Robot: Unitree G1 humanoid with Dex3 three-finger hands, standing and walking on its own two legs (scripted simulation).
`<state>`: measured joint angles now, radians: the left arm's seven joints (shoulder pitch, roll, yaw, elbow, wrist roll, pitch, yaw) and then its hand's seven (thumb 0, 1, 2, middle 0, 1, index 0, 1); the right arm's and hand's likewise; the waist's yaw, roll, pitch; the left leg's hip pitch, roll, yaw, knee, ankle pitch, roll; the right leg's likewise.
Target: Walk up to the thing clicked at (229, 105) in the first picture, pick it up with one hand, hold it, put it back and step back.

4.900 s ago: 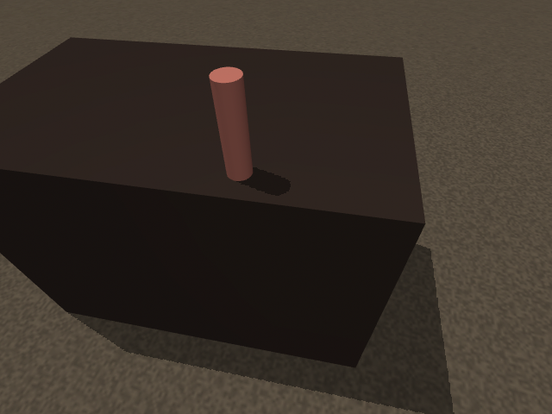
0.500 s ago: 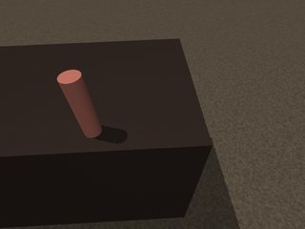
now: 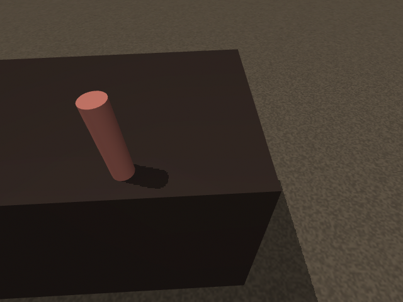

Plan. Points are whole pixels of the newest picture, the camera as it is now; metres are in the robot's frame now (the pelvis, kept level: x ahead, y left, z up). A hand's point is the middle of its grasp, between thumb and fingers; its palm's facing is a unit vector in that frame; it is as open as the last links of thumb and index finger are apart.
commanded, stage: stand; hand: left
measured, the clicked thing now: (110, 141) +0.41 +0.21 +0.12
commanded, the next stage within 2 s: rise first in 0.78 s
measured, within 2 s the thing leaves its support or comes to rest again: neither
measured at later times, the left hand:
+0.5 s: hand out of the picture +0.07 +0.25 -0.16, palm faces -0.04 -0.94 -0.34, open 7.4 cm
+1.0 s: hand out of the picture +0.12 +0.25 -0.15, palm faces +0.10 -0.94 -0.32, open 8.3 cm
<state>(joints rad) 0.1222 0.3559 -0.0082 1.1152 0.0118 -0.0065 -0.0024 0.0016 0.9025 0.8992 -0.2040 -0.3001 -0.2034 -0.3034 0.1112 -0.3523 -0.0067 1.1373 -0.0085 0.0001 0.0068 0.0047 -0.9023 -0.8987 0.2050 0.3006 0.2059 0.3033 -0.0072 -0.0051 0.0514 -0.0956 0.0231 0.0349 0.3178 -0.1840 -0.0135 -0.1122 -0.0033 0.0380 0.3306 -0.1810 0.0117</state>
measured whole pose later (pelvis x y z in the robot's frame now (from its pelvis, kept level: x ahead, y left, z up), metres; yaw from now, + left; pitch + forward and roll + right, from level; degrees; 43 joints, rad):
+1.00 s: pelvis -0.01 +0.00 -0.01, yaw +1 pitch -1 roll +0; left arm 0.09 0.32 0.04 0.96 -0.06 -0.05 0.03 0.01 0.80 0.79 -0.15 -0.22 -0.14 -0.23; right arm 0.09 -0.32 -0.03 0.99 0.07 -0.07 -0.03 0.01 -0.80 -0.79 0.15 0.22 0.15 0.22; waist -0.01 0.00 0.08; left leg -0.19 0.02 0.02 0.42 -0.22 -0.01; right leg -0.19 -0.01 0.02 0.42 -0.22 0.01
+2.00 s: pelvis +0.00 -0.01 -0.01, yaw +3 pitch -4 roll +0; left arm 0.44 0.35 0.34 -0.17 -0.05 -0.21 0.03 -0.02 -0.55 0.01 -0.05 -0.04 -0.04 -0.06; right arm 0.23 -0.26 -0.18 0.65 0.02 -0.09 -0.06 -0.01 0.54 -0.01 0.06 0.05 0.06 0.05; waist 0.06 0.05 0.04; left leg -0.11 0.01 -0.02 0.40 -0.23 -0.02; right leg -0.10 -0.01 -0.02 0.41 -0.25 0.00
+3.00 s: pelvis -0.01 +0.00 -0.01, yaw +3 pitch -4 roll +0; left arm 0.33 0.36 0.46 -0.25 -0.08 -0.40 -0.02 -0.01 -0.58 0.05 -0.08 -0.06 -0.07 -0.07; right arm 0.25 -0.22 -0.19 0.63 0.02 -0.12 -0.03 -0.01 0.52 -0.06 0.06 0.05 0.06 0.06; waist 0.06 0.04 0.03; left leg -0.14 0.01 -0.02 0.45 -0.23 -0.01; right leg -0.13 -0.02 -0.02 0.46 -0.25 0.01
